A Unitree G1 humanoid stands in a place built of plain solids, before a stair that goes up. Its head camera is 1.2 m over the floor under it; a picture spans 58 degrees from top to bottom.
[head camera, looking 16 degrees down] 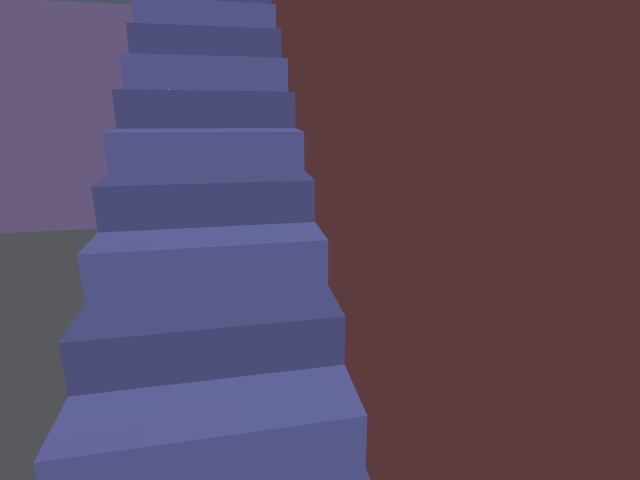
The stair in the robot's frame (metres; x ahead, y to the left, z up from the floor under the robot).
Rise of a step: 0.19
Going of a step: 0.26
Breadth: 0.96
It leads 12 degrees to the left of straight ahead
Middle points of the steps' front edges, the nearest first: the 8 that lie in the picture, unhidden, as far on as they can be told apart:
0.97 0.24 0.38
1.22 0.29 0.57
1.47 0.34 0.75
1.72 0.39 0.94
1.98 0.45 1.13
2.23 0.50 1.32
2.48 0.55 1.51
2.72 0.60 1.69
